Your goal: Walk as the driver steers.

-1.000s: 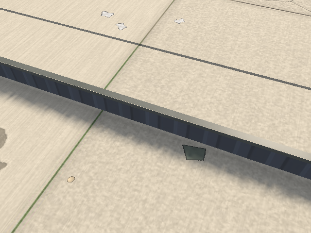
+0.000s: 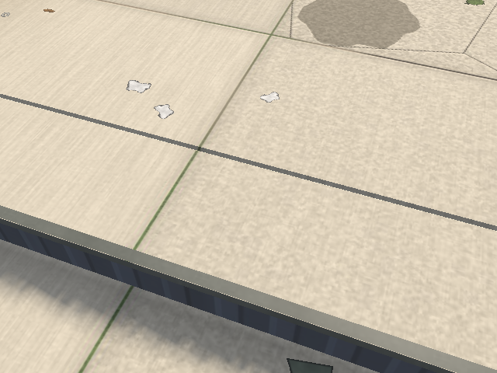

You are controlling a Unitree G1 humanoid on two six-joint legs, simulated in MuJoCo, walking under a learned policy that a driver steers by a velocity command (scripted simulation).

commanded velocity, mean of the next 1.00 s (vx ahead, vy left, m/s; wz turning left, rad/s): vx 0.50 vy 0.00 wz -0.11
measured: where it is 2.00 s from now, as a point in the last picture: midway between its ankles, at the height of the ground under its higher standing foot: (322, 198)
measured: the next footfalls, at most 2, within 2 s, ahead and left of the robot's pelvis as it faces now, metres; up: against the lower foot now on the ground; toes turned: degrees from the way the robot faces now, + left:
right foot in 0.30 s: +0.33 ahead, -0.16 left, +0.00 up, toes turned -2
left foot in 0.78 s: +0.50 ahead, +0.04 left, +0.00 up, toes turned +3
